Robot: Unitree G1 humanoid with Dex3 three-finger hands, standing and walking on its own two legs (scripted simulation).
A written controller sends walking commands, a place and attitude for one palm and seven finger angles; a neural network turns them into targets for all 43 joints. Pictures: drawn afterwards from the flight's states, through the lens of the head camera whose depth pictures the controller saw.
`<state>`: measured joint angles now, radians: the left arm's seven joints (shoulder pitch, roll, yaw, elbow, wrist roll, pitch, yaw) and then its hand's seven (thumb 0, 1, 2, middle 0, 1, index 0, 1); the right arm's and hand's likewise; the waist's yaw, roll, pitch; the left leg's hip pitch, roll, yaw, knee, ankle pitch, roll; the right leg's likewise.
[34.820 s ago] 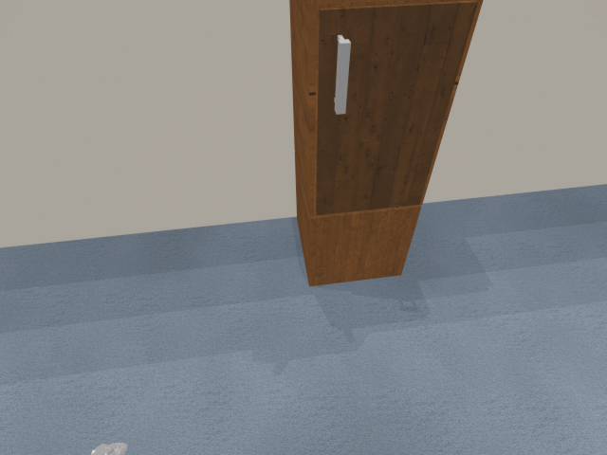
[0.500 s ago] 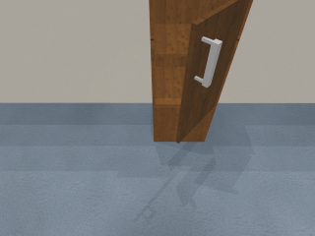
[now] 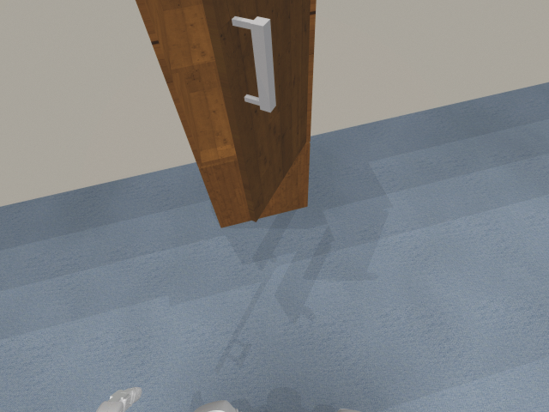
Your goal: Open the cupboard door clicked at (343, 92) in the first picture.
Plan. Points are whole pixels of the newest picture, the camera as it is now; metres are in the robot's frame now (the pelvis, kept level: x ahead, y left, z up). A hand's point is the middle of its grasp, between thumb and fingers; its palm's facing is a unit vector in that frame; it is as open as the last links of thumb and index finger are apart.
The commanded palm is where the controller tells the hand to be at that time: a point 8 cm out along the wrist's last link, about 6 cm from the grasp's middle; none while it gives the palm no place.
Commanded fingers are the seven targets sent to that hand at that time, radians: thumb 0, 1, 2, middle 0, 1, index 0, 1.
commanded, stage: walk to a spot facing it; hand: left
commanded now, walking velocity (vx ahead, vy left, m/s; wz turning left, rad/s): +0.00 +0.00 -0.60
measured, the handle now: (254, 66) +0.63 +0.08 +0.13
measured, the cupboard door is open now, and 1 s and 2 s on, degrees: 48 48 48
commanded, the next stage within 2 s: none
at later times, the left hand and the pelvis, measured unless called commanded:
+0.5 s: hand (166, 396) +0.15 +0.21 -0.17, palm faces -0.22 -0.96 -0.20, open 7.4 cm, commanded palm none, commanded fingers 0.00 0.90 0.90 -0.20 -0.30 -0.20 -0.30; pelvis +0.03 +0.03 +0.01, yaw -17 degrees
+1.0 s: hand (246, 331) +0.25 +0.08 -0.14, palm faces -0.58 -0.77 -0.26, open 7.4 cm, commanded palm none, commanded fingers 0.00 0.90 0.90 -0.20 -0.30 -0.20 -0.30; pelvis +0.05 -0.02 +0.01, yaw -37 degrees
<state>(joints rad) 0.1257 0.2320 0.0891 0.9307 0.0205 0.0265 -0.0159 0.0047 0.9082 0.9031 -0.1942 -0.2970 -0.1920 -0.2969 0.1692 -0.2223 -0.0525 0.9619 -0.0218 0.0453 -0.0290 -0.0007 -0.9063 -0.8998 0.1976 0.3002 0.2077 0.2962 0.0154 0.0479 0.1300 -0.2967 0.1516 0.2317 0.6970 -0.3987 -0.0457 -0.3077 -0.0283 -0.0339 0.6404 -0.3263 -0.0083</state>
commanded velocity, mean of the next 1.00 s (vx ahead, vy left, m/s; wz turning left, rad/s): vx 0.05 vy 0.00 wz -0.60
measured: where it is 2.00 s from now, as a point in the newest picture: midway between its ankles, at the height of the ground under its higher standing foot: (380, 349)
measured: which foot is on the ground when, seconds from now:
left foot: up 0.00-0.38, down 0.40-0.82, up 0.84-1.00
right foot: down 0.00-0.40, up 0.42-0.80, down 0.82-1.00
